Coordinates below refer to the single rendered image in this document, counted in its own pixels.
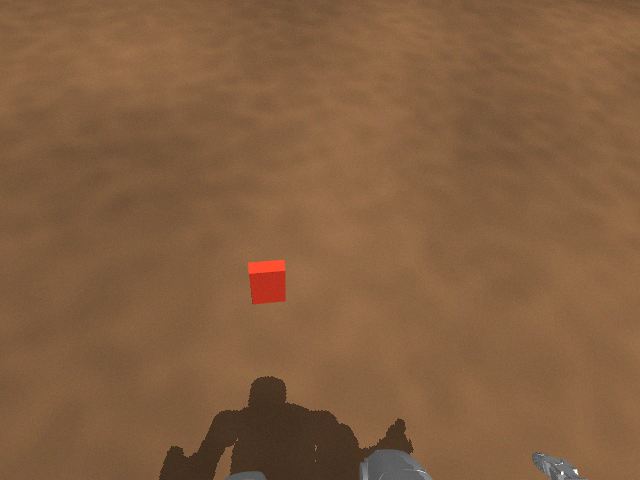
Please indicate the carton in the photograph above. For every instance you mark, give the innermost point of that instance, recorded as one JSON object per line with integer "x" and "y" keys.
{"x": 267, "y": 281}

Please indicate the right robot hand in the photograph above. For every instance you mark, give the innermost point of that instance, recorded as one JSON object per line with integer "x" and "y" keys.
{"x": 554, "y": 468}

